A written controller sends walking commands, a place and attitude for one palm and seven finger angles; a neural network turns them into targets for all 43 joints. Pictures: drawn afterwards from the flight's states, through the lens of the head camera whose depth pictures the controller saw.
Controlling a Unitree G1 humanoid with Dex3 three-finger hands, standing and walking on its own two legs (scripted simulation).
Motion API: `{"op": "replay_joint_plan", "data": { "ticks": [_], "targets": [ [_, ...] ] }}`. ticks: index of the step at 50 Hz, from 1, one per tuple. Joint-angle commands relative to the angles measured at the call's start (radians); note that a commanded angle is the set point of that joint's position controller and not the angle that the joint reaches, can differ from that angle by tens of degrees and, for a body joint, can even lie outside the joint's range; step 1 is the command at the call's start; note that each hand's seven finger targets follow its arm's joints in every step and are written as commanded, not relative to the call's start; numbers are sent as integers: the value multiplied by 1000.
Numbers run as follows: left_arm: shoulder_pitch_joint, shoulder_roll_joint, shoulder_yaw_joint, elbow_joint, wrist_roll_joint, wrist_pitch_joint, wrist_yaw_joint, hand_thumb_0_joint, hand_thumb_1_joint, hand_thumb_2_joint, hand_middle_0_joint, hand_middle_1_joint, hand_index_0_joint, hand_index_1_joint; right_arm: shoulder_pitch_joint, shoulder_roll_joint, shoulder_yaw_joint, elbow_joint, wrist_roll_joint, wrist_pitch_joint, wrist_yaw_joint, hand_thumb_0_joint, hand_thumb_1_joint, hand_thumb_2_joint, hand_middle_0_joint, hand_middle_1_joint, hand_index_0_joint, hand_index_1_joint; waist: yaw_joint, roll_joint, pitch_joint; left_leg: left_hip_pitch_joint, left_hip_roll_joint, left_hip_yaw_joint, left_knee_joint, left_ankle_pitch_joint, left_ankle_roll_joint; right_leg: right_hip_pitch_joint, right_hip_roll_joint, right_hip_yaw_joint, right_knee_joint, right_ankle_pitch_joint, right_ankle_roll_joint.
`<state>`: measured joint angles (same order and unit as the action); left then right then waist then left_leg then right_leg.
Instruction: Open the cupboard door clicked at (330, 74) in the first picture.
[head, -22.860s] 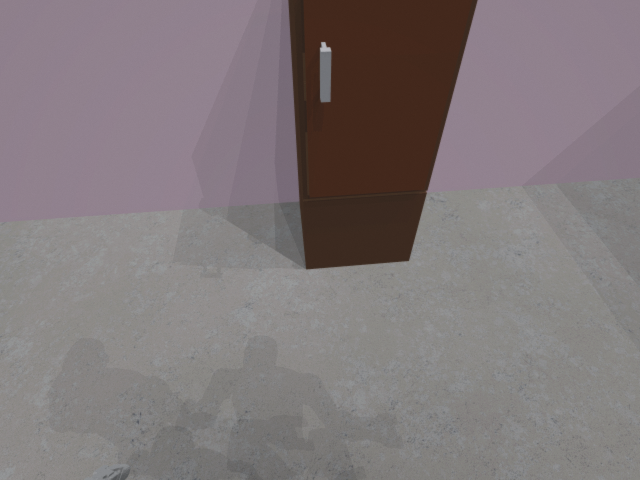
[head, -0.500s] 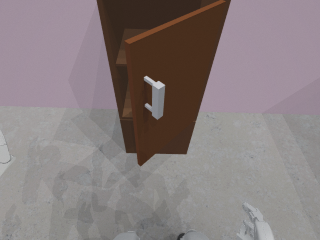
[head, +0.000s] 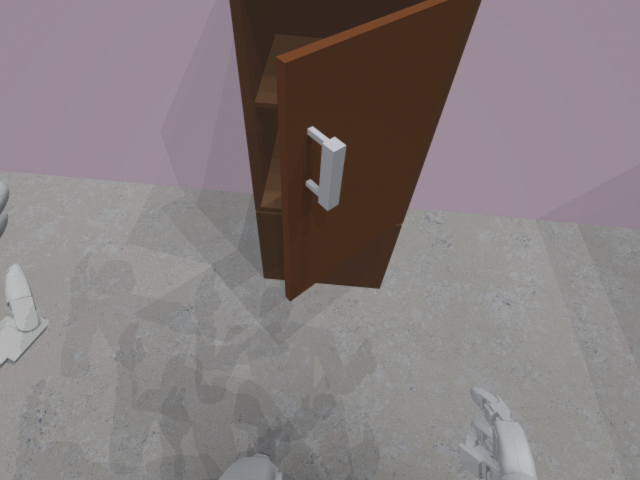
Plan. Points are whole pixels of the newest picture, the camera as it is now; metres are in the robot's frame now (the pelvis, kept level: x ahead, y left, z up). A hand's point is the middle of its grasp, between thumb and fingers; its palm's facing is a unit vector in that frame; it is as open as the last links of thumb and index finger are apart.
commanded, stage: step back with the hand held close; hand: left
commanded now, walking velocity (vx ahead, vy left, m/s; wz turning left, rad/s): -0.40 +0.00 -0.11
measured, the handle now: (321, 168) +0.53 +0.05 +0.06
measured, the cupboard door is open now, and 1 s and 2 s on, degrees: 45 45 45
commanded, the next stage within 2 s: stop stepping back and stand still in 0.06 s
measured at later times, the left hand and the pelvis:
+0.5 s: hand (26, 457) +0.12 +0.22 +0.16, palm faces +0.33 -0.82 -0.46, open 7.4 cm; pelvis -0.11 -0.02 +0.00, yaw -5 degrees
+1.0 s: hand (21, 469) +0.11 +0.24 +0.13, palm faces +0.29 -0.83 -0.48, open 7.4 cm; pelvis -0.12 +0.00 +0.00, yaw -4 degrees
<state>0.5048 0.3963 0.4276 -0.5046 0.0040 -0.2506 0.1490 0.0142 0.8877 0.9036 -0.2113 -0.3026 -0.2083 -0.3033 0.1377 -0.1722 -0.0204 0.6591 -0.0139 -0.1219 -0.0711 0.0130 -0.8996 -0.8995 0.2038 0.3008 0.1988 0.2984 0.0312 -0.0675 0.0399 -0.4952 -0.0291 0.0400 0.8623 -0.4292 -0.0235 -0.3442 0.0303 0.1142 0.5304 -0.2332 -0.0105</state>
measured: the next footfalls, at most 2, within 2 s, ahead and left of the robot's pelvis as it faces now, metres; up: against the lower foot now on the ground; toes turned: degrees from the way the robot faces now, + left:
left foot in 0.08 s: +0.01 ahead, +0.12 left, +0.00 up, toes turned +2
right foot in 0.34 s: -0.08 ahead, -0.11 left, +0.00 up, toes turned -1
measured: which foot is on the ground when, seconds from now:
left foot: up 0.00-0.06, down 0.08-0.36, up 0.38-0.56, down 0.58-1.00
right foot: down 0.00-0.08, up 0.10-0.32, down 0.34-1.00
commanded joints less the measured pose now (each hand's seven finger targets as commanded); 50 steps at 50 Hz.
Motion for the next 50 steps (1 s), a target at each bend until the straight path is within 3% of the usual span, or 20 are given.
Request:
{"op": "replay_joint_plan", "data": {
  "ticks": [1, 2, 3, 4, 7, 10, 15, 16, 17, 19, 21, 26, 29, 31, 35, 39, 41, 47, 48, 50],
  "targets": [
    [-20, 219, 132, -229, -10, -34, 22, 0, 900, 900, -200, -300, -200, -300, -65, -116, -16, -175, 4, -31, -29, 0, -900, -900, 200, 300, 200, 300, -43, 29, -212, 208, 15, 10, -407, 196, -6, 182, -181, 93, -24, 825, -72],
    [-28, 246, 140, -274, -13, -40, 21, 0, 900, 900, -200, -300, -200, -300, -68, -141, -35, -177, 11, -29, -34, 0, -900, -900, 200, 300, 200, 300, -43, 115, -219, 298, 105, -47, -506, 509, 15, 148, -127, 45, 34, 660, -19],
    [-9, 248, 162, -306, -10, -47, 15, 0, 900, 900, -200, -300, -200, -300, -56, -162, -51, -195, 8, -35, -30, 0, -900, -900, 200, 300, 200, 300, -12, 262, -283, 376, 279, -205, -520, 891, 73, 67, -30, -18, 142, 238, 36],
    [41, 253, 179, -312, -23, -56, 1, 0, 900, 900, -200, -300, -200, -300, -29, -160, -66, -207, 11, -54, -12, 0, -900, -900, 200, 300, 200, 300, 2, 278, -340, 480, 371, -191, -512, 1059, 125, -3, 10, -36, 272, -135, 29],
    [67, 238, 188, -352, -47, -54, -6, 0, 900, 900, -200, -300, -200, -300, -19, -150, -60, -195, -8, -93, 11, 0, -900, -900, 200, 300, 200, 300, -22, 369, -300, 540, 387, -147, -421, 1359, 140, -151, 3, -67, 407, -257, 30],
    [118, 169, 129, -313, -44, -2, -5, 0, 900, 900, -200, -300, -200, -300, -3, -150, -60, -194, 12, -89, 33, 0, -900, -900, 200, 300, 200, 300, -37, 270, -240, 519, 323, -57, -466, 1044, 113, -92, 5, -147, 288, -127, 35],
    [74, 194, 131, -211, -45, 33, 18, 0, 900, 900, -200, -300, -200, -300, -26, -163, -23, -219, 16, -65, 1, 0, -900, -900, 200, 300, 200, 300, -42, 195, -116, 134, 234, -16, -578, 3, 80, 227, -28, -180, -92, -89, 27],
    [49, 215, 137, -187, -38, 28, 21, 0, 900, 900, -200, -300, -200, -300, -27, -154, -21, -220, 15, -55, -3, 0, -900, -900, 200, 300, 200, 300, -53, 82, -100, 122, 150, 17, -476, -70, 45, 200, -84, -67, -226, -133, -11],
    [29, 255, 163, -185, -36, 29, 22, 0, 900, 900, -200, -300, -200, -300, -40, -153, -20, -218, 4, -42, -4, 0, -900, -900, 200, 300, 200, 300, -56, -4, -97, 168, 83, 13, -316, -10, 21, 76, -210, 115, -345, -249, -74],
    [-14, 247, 150, -149, -41, 26, 23, 0, 900, 900, -200, -300, -200, -300, -10, -133, -13, -184, 12, -44, -6, 0, -900, -900, 200, 300, 200, 300, -37, -127, -132, 162, 50, -11, -105, 36, 18, 27, -319, 246, -384, -284, -117],
    [-2, 204, 117, -139, -35, 20, 25, 0, 900, 900, -200, -300, -200, -300, 2, -144, -16, -172, 13, -42, -7, 0, -900, -900, 200, 300, 200, 300, -43, -96, -133, 82, 58, -33, -12, 53, 23, 98, -316, 179, -332, -186, -121],
    [12, 200, 107, -172, -22, -6, 37, 0, 900, 900, -200, -300, -200, -300, 23, -153, -14, -160, 0, -55, -18, 0, -900, -900, 200, 300, 200, 300, -52, 33, -87, 254, 55, 11, -383, 83, 59, 31, -256, 76, -268, -249, -90],
    [35, 222, 135, -207, -25, -36, 35, 0, 900, 900, -200, -300, -200, -300, 23, -193, -29, -189, -4, -72, -25, 0, -900, -900, 200, 300, 200, 300, -37, 224, -76, 232, 164, -158, -542, 96, 113, 81, -99, -22, -70, -134, -25],
    [59, 214, 147, -164, -23, -40, 32, 0, 900, 900, -200, -300, -200, -300, 26, -179, -21, -177, 1, -69, -21, 0, -900, -900, 200, 300, 200, 300, -41, 262, -68, 136, 180, -186, -585, -54, 113, 102, -65, -72, -27, -162, -13],
    [1, 186, 116, -93, -17, -45, 28, 0, 900, 900, -200, -300, -200, -300, 34, -181, -27, -166, 3, -80, -26, 0, -900, -900, 200, 300, 200, 300, -46, 88, -22, 75, 145, -120, -503, -5, 98, 124, -89, -13, -82, -107, -21],
    [-21, 186, 103, -77, -25, -44, 20, 0, 900, 900, -200, -300, -200, -300, 55, -163, -31, -147, 11, -82, -9, 0, -900, -900, 200, 300, 200, 300, -52, -47, -78, 175, 55, -14, -266, 88, 56, 66, -245, 168, -257, -209, -95],
    [-24, 183, 100, -88, -23, -39, 19, 0, 900, 900, -200, -300, -200, -300, 48, -158, -25, -145, 9, -78, -5, 0, -900, -900, 200, 300, 200, 300, -51, -12, -79, 231, 59, -20, -318, 129, 54, 53, -237, 121, -246, -140, -91],
    [-48, 194, 109, -140, -17, -45, 14, 0, 900, 900, -200, -300, -200, -300, 6, -160, -9, -168, 0, -79, -14, 0, -900, -900, 200, 300, 200, 300, -31, 185, -95, 241, 176, -153, -550, 355, 67, 141, -61, -90, -29, 112, 4],
    [-101, -10, -309, 625, 40, 130, -124, 0, 900, 900, -200, -300, -200, -300, -26, -353, -76, 62, 14, -86, 73, 0, -900, -900, 200, 300, 200, 300, -86, 204, -5, 157, 185, -185, -406, 593, 107, 6, -90, -134, 134, 218, 3],
    [-111, -79, -310, 670, 27, 249, -139, 0, 900, 900, -200, -300, -200, -300, 56, -254, -52, 51, 3, 22, 68, 0, -900, -900, 200, 300, 200, 300, -59, 181, -112, 191, 247, -233, -456, 646, 146, -12, -52, -103, 214, -161, -2]
  ]
}}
